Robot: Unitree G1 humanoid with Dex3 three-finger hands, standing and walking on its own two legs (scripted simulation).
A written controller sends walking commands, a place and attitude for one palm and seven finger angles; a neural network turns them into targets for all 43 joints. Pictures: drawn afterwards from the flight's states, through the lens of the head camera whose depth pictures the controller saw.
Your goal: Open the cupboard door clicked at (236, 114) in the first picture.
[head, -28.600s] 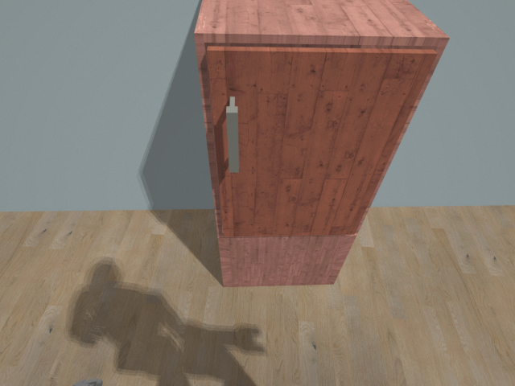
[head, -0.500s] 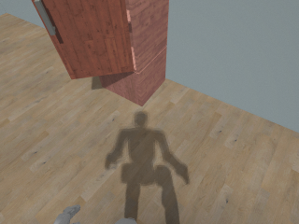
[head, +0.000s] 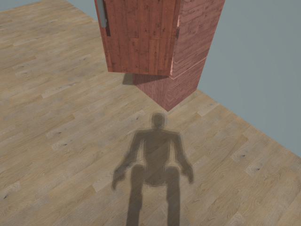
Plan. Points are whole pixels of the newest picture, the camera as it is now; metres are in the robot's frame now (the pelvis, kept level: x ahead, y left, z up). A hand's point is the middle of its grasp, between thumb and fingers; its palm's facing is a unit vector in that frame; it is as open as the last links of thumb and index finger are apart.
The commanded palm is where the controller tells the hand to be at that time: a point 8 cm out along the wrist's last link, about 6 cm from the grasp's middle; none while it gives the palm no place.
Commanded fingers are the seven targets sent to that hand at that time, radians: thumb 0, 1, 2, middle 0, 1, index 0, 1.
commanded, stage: take the last steps up to it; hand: left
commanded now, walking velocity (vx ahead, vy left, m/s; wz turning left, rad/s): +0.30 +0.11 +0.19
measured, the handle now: (102, 8) +1.03 +0.33 +0.06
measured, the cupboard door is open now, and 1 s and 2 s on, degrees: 43 43 43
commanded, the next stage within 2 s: come to a stop and stand still in 1.22 s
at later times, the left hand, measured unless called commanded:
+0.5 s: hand out of the picture +0.02 +0.19 -0.18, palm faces +0.23 -0.96 -0.13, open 7.3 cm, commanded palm none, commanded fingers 0.00 0.90 0.90 -0.20 -0.30 -0.20 -0.30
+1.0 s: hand (92, 135) +0.43 +0.26 -0.15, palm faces +0.04 -0.98 -0.21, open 7.3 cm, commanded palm none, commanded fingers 0.00 0.90 0.90 -0.20 -0.30 -0.20 -0.30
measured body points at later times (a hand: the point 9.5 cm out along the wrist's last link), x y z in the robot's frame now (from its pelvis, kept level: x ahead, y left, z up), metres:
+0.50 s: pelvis +0.13 +0.06 -0.01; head +0.17 +0.07 +0.43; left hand +0.01 +0.24 -0.17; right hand +0.25 -0.17 -0.16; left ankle +0.20 +0.17 -0.74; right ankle +0.02 -0.12 -0.73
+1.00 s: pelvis +0.30 +0.08 -0.01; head +0.32 +0.06 +0.44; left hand +0.42 +0.31 -0.13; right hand +0.24 -0.14 -0.17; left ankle +0.20 +0.17 -0.72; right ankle +0.34 -0.01 -0.74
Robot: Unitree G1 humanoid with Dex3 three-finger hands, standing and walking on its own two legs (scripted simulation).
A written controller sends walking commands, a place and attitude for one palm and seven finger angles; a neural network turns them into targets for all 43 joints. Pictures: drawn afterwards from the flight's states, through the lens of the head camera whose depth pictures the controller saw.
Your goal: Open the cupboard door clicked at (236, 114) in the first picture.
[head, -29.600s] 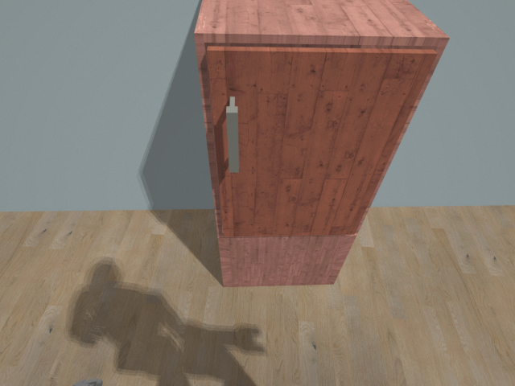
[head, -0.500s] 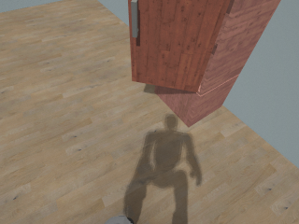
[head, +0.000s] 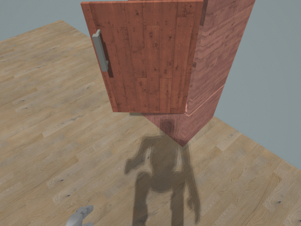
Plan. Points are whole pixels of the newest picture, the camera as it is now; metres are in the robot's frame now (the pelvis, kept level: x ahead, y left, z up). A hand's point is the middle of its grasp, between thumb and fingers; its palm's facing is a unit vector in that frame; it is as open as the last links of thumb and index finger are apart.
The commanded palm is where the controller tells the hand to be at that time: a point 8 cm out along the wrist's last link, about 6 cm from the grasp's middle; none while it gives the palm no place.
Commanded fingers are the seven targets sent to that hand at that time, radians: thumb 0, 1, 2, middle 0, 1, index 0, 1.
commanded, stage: take the last steps up to it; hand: left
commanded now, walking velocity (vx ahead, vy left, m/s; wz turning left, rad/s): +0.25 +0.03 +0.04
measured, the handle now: (101, 51) +0.74 +0.22 +0.07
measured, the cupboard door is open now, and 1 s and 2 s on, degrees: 43 43 43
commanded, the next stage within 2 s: come to a stop and stand still in 0.22 s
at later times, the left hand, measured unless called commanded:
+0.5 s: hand out of the picture +0.14 +0.21 -0.18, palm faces +0.09 -0.98 -0.17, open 7.3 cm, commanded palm none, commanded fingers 0.00 0.90 0.90 -0.20 -0.30 -0.20 -0.30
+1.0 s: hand (84, 205) +0.22 +0.23 -0.17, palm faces +0.06 -0.97 -0.22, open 7.3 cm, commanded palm none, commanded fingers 0.00 0.90 0.90 -0.20 -0.30 -0.20 -0.30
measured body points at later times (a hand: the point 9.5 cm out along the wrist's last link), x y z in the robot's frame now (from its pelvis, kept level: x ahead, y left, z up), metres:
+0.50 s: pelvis +0.15 +0.04 +0.00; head +0.18 +0.05 +0.45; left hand +0.13 +0.27 -0.16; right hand +0.24 -0.19 -0.14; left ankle +0.20 +0.14 -0.73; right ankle +0.13 -0.08 -0.70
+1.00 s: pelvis +0.15 +0.04 +0.00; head +0.18 +0.06 +0.45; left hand +0.21 +0.28 -0.15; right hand +0.23 -0.20 -0.14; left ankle +0.13 +0.13 -0.73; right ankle +0.17 -0.08 -0.73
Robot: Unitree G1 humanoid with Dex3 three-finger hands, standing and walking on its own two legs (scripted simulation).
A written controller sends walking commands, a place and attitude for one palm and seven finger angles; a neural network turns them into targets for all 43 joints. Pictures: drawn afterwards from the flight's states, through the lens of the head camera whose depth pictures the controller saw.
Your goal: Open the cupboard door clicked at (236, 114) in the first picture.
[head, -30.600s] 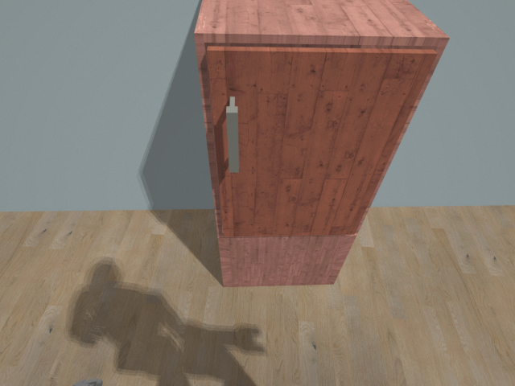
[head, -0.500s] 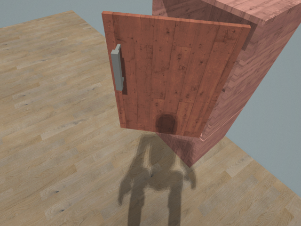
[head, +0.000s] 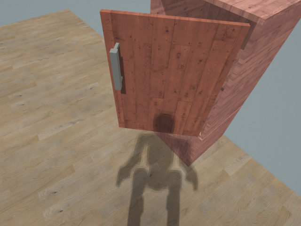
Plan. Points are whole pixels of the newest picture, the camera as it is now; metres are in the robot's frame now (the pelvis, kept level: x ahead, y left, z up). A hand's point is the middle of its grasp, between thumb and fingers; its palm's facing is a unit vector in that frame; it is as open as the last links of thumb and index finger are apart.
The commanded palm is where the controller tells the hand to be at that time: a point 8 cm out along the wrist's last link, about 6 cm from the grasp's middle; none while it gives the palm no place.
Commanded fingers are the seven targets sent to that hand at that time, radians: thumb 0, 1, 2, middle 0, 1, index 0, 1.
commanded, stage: come to a stop and stand still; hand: left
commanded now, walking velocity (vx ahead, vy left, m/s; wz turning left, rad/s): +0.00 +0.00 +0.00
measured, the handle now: (117, 67) +0.59 +0.16 +0.07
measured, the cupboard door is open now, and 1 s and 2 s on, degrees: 43 43 43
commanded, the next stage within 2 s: look again from close up in 0.40 s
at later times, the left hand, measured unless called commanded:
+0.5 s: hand out of the picture +0.00 +0.21 -0.16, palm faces -0.03 -0.97 -0.24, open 7.3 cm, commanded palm none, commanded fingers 0.00 0.90 0.90 -0.20 -0.30 -0.20 -0.30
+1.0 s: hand out of the picture +0.02 +0.17 -0.16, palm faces -0.01 -0.98 -0.22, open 7.3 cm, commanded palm none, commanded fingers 0.00 0.90 0.90 -0.20 -0.30 -0.20 -0.30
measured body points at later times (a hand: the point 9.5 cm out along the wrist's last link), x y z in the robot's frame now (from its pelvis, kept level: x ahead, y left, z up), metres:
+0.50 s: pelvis -0.02 +0.03 +0.01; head +0.00 +0.01 +0.46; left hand +0.00 +0.26 -0.14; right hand +0.00 -0.20 -0.16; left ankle -0.02 +0.09 -0.73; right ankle +0.01 -0.11 -0.73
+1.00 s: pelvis +0.00 +0.00 +0.01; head +0.01 -0.02 +0.46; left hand +0.02 +0.22 -0.14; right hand +0.00 -0.22 -0.15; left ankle -0.02 +0.09 -0.73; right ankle +0.01 -0.11 -0.73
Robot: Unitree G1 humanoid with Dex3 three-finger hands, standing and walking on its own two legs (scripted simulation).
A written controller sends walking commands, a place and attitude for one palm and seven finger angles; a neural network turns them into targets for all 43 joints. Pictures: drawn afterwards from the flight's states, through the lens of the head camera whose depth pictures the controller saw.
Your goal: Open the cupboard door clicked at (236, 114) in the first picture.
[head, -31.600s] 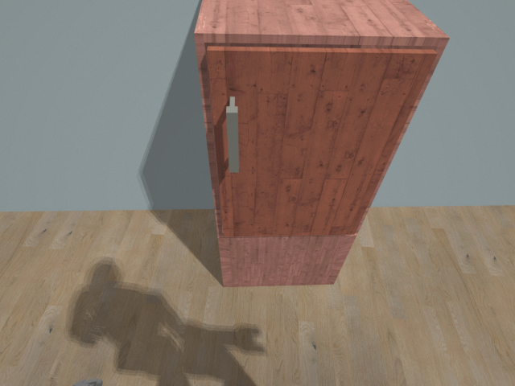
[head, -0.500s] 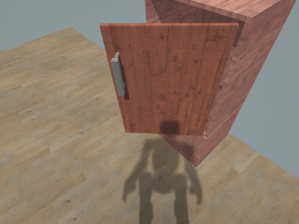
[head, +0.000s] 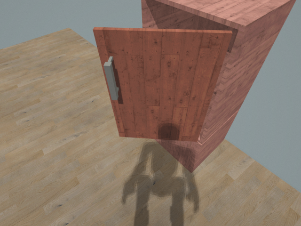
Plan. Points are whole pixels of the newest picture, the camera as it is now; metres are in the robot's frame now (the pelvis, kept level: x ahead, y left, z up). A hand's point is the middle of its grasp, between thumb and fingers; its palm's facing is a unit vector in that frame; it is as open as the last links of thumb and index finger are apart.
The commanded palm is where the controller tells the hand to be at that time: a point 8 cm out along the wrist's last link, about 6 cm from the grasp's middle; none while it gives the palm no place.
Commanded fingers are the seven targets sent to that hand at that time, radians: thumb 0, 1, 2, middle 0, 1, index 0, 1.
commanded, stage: look again from close up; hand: left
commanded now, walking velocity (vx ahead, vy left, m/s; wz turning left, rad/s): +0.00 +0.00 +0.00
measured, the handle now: (113, 79) +0.59 +0.18 +0.06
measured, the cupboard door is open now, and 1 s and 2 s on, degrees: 43 43 43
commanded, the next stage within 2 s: come to a stop and stand still in 0.04 s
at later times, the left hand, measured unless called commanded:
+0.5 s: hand out of the picture +0.01 +0.15 -0.17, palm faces +0.05 -0.98 -0.21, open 7.3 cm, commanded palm none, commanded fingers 0.00 0.90 0.90 -0.20 -0.30 -0.20 -0.30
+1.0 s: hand out of the picture +0.01 +0.17 -0.17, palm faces +0.05 -0.97 -0.23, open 7.3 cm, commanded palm none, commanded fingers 0.00 0.90 0.90 -0.20 -0.30 -0.20 -0.30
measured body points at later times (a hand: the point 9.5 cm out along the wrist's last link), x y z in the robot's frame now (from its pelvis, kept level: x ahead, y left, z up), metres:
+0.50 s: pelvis +0.00 -0.02 +0.00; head +0.01 -0.03 +0.45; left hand +0.00 +0.20 -0.15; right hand +0.01 -0.24 -0.16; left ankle -0.03 +0.09 -0.74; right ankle +0.01 -0.11 -0.74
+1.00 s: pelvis +0.00 -0.01 +0.00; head +0.01 -0.02 +0.45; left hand +0.01 +0.22 -0.15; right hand +0.00 -0.22 -0.17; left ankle -0.03 +0.09 -0.74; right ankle +0.01 -0.11 -0.74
